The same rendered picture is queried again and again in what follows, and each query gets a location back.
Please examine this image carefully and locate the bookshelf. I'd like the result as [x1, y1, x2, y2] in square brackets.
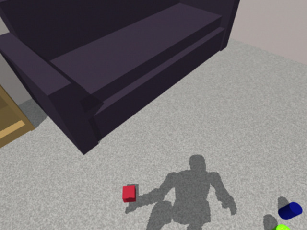
[0, 85, 35, 148]

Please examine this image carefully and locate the sofa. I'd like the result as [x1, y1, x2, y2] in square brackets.
[0, 0, 240, 155]

